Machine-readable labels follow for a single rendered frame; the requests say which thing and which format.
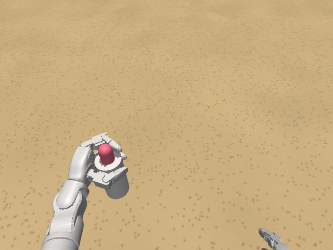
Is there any right robot hand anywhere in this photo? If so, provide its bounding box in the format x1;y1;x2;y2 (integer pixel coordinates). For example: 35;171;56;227
259;228;290;250

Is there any left robot arm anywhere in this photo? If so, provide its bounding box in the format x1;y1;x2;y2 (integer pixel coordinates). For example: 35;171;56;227
41;180;89;250

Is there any left robot hand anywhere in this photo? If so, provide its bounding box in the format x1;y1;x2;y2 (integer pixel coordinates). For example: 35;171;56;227
68;132;128;190

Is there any bottle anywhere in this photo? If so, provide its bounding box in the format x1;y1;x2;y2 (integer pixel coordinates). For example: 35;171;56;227
94;144;129;199

